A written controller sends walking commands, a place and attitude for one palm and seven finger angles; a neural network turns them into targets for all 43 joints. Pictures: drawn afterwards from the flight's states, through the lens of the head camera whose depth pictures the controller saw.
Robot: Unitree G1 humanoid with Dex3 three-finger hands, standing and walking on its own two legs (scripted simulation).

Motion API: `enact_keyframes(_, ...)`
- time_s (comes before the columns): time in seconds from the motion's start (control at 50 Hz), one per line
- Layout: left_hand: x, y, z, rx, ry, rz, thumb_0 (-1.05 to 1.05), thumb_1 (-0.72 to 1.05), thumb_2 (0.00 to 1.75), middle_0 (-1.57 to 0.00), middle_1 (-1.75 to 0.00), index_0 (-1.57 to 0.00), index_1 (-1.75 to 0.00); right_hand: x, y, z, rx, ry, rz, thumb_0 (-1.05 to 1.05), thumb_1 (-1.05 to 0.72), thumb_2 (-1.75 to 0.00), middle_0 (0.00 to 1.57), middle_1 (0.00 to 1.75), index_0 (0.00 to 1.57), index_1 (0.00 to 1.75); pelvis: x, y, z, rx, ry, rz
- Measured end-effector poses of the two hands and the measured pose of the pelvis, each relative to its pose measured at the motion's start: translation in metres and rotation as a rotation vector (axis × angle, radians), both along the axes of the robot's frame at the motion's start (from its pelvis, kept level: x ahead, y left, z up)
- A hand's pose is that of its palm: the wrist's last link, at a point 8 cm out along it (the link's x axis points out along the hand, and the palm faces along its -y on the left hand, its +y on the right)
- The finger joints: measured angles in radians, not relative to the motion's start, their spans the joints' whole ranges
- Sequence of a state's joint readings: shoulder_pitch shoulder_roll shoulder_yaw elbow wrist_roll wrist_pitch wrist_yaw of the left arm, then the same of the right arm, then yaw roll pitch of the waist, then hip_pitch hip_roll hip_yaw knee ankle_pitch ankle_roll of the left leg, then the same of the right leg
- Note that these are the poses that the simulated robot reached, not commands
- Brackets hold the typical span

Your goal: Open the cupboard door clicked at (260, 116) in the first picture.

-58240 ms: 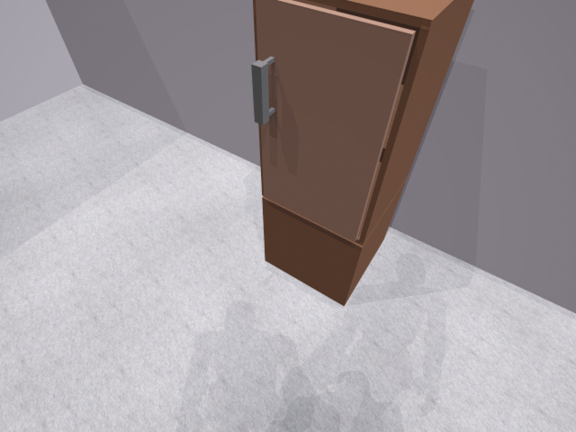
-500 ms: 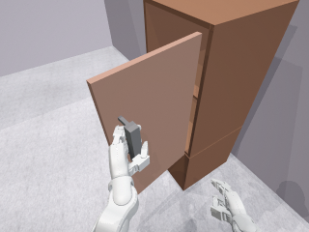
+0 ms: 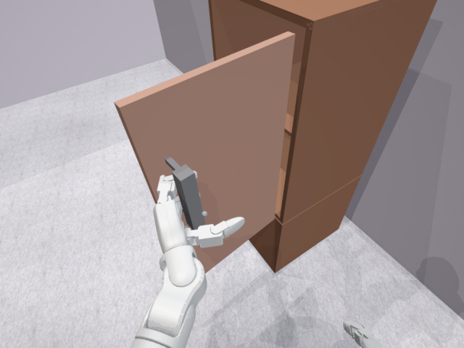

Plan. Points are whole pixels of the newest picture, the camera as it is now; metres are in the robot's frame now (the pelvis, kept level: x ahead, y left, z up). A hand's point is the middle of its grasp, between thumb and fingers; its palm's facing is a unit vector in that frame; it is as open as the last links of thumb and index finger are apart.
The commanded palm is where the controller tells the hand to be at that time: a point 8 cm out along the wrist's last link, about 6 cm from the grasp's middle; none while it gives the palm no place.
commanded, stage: open thumb and fingers to let go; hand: left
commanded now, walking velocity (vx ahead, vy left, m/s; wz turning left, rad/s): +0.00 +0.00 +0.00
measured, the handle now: (183, 193) +0.36 +0.10 +0.09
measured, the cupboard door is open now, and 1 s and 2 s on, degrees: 97 100 100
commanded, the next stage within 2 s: slide the hand sideways off the handle in 0.34 s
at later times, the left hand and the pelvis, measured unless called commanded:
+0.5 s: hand (201, 217) +0.31 +0.06 +0.09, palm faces +0.23 -0.97 -0.03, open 15.0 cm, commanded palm +0.27 +0.10 +0.09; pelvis -0.01 +0.02 +0.00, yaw +0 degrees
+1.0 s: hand (195, 242) +0.27 +0.07 +0.09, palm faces -0.09 -1.00 +0.01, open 16.3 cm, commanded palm +0.24 +0.13 +0.09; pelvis -0.01 +0.03 +0.00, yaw -3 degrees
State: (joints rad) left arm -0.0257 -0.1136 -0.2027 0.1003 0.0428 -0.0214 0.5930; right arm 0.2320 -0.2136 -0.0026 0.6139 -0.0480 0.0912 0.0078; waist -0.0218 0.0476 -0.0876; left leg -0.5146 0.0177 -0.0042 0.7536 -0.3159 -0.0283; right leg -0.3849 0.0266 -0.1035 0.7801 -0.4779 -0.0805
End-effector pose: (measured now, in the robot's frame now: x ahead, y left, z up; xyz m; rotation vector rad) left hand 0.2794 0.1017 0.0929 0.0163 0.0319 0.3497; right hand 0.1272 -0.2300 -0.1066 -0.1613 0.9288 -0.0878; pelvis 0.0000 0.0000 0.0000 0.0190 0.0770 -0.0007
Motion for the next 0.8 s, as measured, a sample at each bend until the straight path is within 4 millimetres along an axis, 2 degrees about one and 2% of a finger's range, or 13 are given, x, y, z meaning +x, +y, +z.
enact_keyframes(0.08, 0.002, 0.001, -0.003, -0.009, 0.004, -0.001, 0.0, -0.34, 0.37, -0.28, -1.16, -0.29, -1.16, 0.003, 0.001, 0.004, -0.015, -0.018, 0.001, 0.01, -0.91, -0.9, 0.2, 0.3, 0.2, 0.3, -0.002, 0.002, 0.0, -0.004, -0.003, 0.0)
enact_keyframes(0.16, 0.005, 0.003, -0.004, -0.011, 0.002, 0.001, 0.0, -0.43, 0.33, -0.26, -1.04, -0.28, -1.05, 0.012, 0.006, 0.009, -0.019, -0.048, 0.01, 0.01, -0.91, -0.9, 0.2, 0.3, 0.2, 0.3, -0.003, 0.006, 0.0, -0.008, 0.001, -0.002)
enact_keyframes(0.28, 0.005, 0.002, -0.005, -0.003, -0.008, -0.03, -0.01, -0.48, 0.31, -0.25, -0.82, -0.27, -0.82, 0.028, 0.022, 0.014, -0.003, -0.093, 0.034, 0.01, -0.91, -0.9, 0.2, 0.3, 0.2, 0.3, -0.004, 0.013, -0.001, -0.013, 0.009, -0.004)
enact_keyframes(0.46, 0.004, 0.007, -0.005, -0.008, -0.002, -0.058, -0.01, -0.5, 0.3, -0.36, -0.63, -0.36, -0.66, 0.038, 0.046, 0.015, 0.034, -0.123, 0.069, 0.01, -0.91, -0.9, 0.2, 0.3, 0.2, 0.3, -0.006, 0.022, -0.004, -0.02, 0.009, -0.006)
enact_keyframes(0.5, 0.002, 0.01, -0.006, 0.012, -0.014, -0.115, -0.01, -0.5, 0.3, -0.36, -0.59, -0.34, -0.62, 0.036, 0.048, 0.015, 0.041, -0.115, 0.073, 0.01, -0.91, -0.9, 0.2, 0.3, 0.2, 0.3, -0.007, 0.023, -0.004, -0.016, 0.007, -0.003)
enact_keyframes(0.58, -0.005, 0.017, -0.008, 0.062, -0.052, -0.371, -0.01, -0.5, 0.3, -0.28, -0.48, -0.22, -0.5, 0.025, 0.048, 0.015, 0.039, -0.103, 0.059, 0.01, -0.91, -0.9, 0.21, 0.3, 0.2, 0.3, -0.01, 0.027, -0.004, -0.017, 0.004, -0.001)
enact_keyframes(0.64, -0.009, 0.017, -0.008, 0.033, -0.055, -0.503, -0.01, -0.5, 0.3, -0.23, -0.41, -0.16, -0.42, 0.015, 0.045, 0.014, 0.033, -0.107, 0.03, 0.01, -0.91, -0.9, 0.21, 0.3, 0.2, 0.3, -0.011, 0.031, -0.003, -0.024, -0.006, -0.005)
enact_keyframes(0.72, -0.011, 0.015, -0.008, -0.05, -0.049, -0.5, -0.01, -0.5, 0.3, -0.18, -0.35, -0.15, -0.36, 0.004, 0.043, 0.015, 0.022, -0.109, 0.003, 0.01, -0.91, -0.9, 0.2, 0.3, 0.2, 0.3, -0.012, 0.036, -0.001, -0.025, -0.016, -0.018)
enact_keyframes(0.8, -0.013, 0.012, -0.008, -0.058, -0.052, -0.459, -0.01, -0.5, 0.3, -0.16, -0.34, -0.18, -0.34, -0.002, 0.042, 0.019, 0.023, -0.118, -0.003, 0.01, -0.91, -0.9, 0.2, 0.3, 0.2, 0.3, -0.012, 0.037, 0.0, -0.02, -0.013, -0.031)
